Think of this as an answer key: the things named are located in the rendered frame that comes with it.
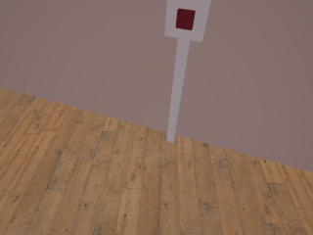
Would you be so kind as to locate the button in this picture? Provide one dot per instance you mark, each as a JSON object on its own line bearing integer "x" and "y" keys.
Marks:
{"x": 185, "y": 19}

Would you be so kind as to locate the panel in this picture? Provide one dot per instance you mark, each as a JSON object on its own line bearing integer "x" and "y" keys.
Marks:
{"x": 185, "y": 38}

